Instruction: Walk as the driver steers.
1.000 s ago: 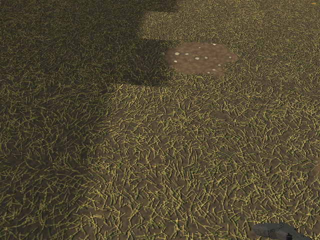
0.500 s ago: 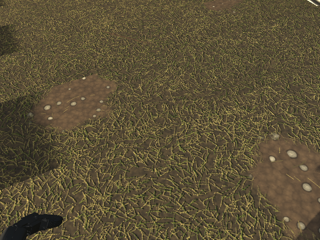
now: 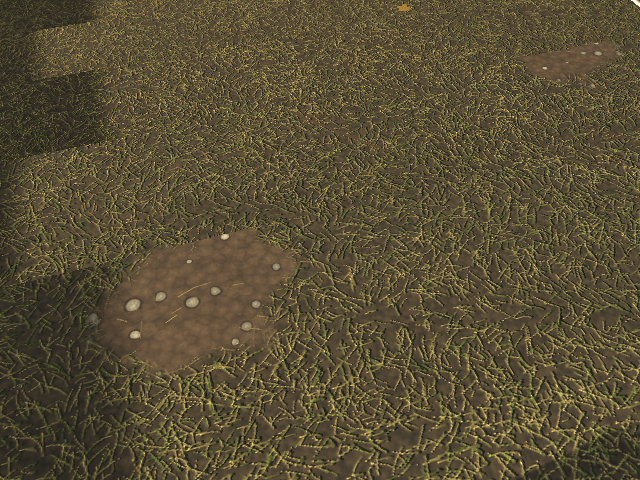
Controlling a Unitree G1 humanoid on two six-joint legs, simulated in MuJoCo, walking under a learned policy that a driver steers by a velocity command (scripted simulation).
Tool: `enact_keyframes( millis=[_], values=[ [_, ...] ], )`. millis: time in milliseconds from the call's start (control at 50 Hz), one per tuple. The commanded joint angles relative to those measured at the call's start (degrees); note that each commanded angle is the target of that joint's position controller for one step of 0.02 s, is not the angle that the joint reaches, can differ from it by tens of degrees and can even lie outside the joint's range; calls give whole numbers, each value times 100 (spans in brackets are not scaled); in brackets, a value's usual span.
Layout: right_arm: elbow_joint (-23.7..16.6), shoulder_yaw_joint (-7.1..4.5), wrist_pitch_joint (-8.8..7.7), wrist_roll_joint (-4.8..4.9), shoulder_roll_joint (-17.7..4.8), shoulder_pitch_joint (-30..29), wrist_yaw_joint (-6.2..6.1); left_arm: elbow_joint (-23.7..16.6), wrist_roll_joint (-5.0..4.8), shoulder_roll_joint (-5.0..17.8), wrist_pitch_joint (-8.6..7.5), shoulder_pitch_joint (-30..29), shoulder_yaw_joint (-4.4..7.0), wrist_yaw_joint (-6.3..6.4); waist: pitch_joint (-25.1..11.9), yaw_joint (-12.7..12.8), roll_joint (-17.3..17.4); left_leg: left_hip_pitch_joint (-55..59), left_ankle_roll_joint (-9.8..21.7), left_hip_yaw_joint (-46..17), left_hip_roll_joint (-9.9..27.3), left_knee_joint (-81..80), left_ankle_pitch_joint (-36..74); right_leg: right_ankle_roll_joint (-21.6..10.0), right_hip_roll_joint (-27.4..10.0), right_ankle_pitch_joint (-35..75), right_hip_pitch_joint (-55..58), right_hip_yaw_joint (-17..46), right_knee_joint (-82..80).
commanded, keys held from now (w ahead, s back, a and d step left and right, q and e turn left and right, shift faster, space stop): w+q+shift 0.48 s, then q+shift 0.38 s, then e+shift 0.14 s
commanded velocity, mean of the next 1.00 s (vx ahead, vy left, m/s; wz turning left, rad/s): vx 0.69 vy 0.00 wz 0.84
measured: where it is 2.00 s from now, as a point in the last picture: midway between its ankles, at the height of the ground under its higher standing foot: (313, 328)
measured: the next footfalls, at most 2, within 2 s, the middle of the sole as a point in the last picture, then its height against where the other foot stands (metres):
left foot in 0.12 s outside the picture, level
right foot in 0.66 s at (329, 353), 0.17 m lower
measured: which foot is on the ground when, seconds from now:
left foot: up 0.00-0.10, down 0.12-0.64, up 0.66-1.00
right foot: down 0.00-0.12, up 0.14-0.64, down 0.66-1.00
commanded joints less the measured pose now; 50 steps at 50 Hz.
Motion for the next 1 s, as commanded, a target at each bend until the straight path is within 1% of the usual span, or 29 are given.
enact_keyframes(
  millis=[20,80,100,120,140,160,180,240,300,360,400,440,500,540,600,620,640,660,680,700,720,740,760,780,800,820,880,940,1000],
  values=[
    [-329,32,-69,-11,-124,-185,111,-421,-43,658,-146,-446,47,137,385,-377,-456,1709,298,679,-534,-747,724,229,-1395,6701,-1222,-384,-93],
    [7,-211,-38,-18,-791,1091,121,-583,95,1334,153,-751,237,350,-462,-1207,-757,3252,469,760,-1224,-1137,-379,429,-1694,8827,-640,-302,2138],
    [373,-362,2,-15,-1057,2377,51,-690,196,1411,291,-1081,273,375,-1009,-1817,-765,4470,681,419,-1256,-970,-1042,391,-1775,8650,-1110,-180,3859],
    [537,-514,32,56,-1268,3023,-89,-672,218,1295,359,-1280,282,321,-1091,-2100,-354,5289,1009,-291,-946,-1331,-1563,344,-1218,5961,-1953,-259,6316],
    [480,-610,112,138,-1621,2433,-170,-996,294,252,249,-1068,13,176,-867,-1106,1490,6257,1352,-1948,-33,-1126,-640,481,-160,-574,-4337,79,8552],
    [136,-688,152,21,-1951,2043,-185,-1602,52,352,121,-977,-66,156,-2036,-919,1396,7418,2464,-4882,923,-2624,-2015,580,7,-757,-5993,1343,9430],
    [16,-669,131,51,-1629,1899,-260,-1630,143,604,-10,-1491,-102,150,-1567,-1002,-22,6836,2166,-5272,1014,-3430,-2490,413,-385,-135,-6195,1695,8792],
    [133,-496,-60,2,-1096,1454,-291,-1565,289,577,141,-1535,-166,144,-71,-163,-871,4000,1571,-3785,310,-3603,-1800,476,-1058,81,-5153,1673,6929],
    [55,-430,-277,77,-1100,1060,-215,-1816,306,565,463,-2000,-209,142,424,26,-517,1999,1380,-2602,-527,-4035,-1239,713,-1171,396,-3703,1320,4606],
    [50,-506,-269,80,-1209,1148,-180,-2021,271,154,477,-2357,-359,-17,95,-234,42,2128,1029,-2269,-807,-3791,367,656,-874,2212,-3102,908,3828],
    [275,-563,-264,-5,-1247,2047,-221,-1808,162,752,348,-2307,-60,-39,-432,-695,47,4387,1095,-2674,-474,-2700,916,393,-1104,3140,-4880,1617,4255],
    [450,-601,-217,-17,-1274,2907,-317,-2184,222,898,261,-3470,12,-46,-54,-1305,-15,6172,1297,-3483,-58,-2470,505,364,-1108,2167,-7083,1850,3987],
    [319,-529,-245,-43,-1063,2186,-427,-2446,245,492,162,-3815,-117,-198,104,-1188,85,4399,859,-3221,-585,-2086,-568,399,-751,4046,-5265,1601,2636],
    [270,-496,-280,122,-1037,1845,-467,-2202,239,242,128,-3264,-196,-258,-58,-983,50,3275,478,-2877,-934,-1762,-849,320,-449,4791,-3363,1417,2129],
    [284,-471,-209,-50,-994,1518,-661,-1714,76,454,56,-1735,-55,-37,-314,-268,132,3310,24,-2717,-1410,510,-1434,569,-533,5546,-1769,1747,1153],
    [357,17,-409,-421,-606,2196,-157,-31,585,494,232,1162,-64,-189,-32,224,-119,2821,-1196,-1549,-2323,2355,-2944,719,-1424,7938,-160,1723,540],
    [190,27,-330,-156,-881,1483,141,453,588,604,359,2590,32,-339,13,1242,-986,1436,-1299,-1465,-2517,4348,-4158,505,-1840,7938,1284,1645,-157],
    [-16,130,-324,-215,-540,1846,358,382,504,843,304,2730,63,-496,-744,925,-1540,470,-1400,-1982,-2068,5407,-4607,-185,-2497,8481,2314,1869,1801],
    [190,169,-509,-107,236,3985,506,-433,401,1352,191,1248,87,-559,-2819,-594,-1984,289,-1423,-1822,-1683,5726,-4648,-1587,-3432,11594,3321,2447,3510],
    [368,123,-491,-203,-415,4109,632,-901,468,1691,310,354,226,-644,-3134,-288,-2455,-706,-1652,-1258,-1528,7365,-5556,-2448,-3730,12454,3458,2892,4031],
    [-89,52,-425,-104,-690,2839,566,-1066,552,1367,409,-218,177,-578,-2754,-55,-1441,-1471,-1509,-872,-1163,7578,-5345,-2156,-3694,9900,2132,3226,3356],
    [-142,69,-476,13,-682,2576,322,-1190,533,1361,443,-1066,176,-539,-1667,-404,-810,-1534,-1414,-1287,-656,7503,-4205,-2226,-4098,6728,-170,4108,2400],
    [-191,141,-576,-63,-584,1986,141,-1264,481,918,284,-1479,26,-458,-600,-638,-177,-736,-1291,-1442,-82,5864,-3410,-2000,-3774,6657,-2166,3310,1749],
    [-210,270,-574,-320,-307,1559,186,-1266,366,225,113,-2103,-180,-248,-103,-980,-123,548,-1137,-1374,407,3408,-2508,-1474,-3160,6414,-3679,2175,771],
    [-297,282,-586,-457,-200,1203,303,-1368,301,395,-19,-2448,-121,-56,132,-1049,-567,1256,-1058,-967,308,2617,-2002,-1324,-2581,6534,-4333,1532,563],
    [-318,285,-482,-380,-117,1060,430,-1186,252,660,-124,-2246,-5,77,-313,-923,-827,1584,-949,-731,185,2197,-1590,-1332,-2324,6560,-4009,957,493],
    [-336,293,-329,-111,-93,895,611,-828,326,1376,-344,-1446,289,287,-280,-680,-76,1406,-846,-820,281,503,-1137,-941,-2380,6896,-2764,601,521],
    [-416,39,-308,22,-493,312,347,-871,306,1451,-271,-1426,407,96,-390,-590,-253,1532,-883,-790,-102,-139,-630,-316,-2147,7028,-2022,536,682],
    [-315,-117,-285,-45,-609,61,180,-901,120,1336,-110,-1494,444,-60,-418,-637,-260,1989,-960,-801,-321,-756,-708,297,-1743,6559,-1679,422,1127]
  ],
)
Velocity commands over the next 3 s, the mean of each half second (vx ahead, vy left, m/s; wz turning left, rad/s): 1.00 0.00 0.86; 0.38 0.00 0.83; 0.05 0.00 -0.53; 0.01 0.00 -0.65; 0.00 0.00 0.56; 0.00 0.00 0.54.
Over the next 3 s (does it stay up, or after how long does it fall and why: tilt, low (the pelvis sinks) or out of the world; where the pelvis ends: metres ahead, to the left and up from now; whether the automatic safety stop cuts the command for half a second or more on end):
stays up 1.01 0.16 -0.16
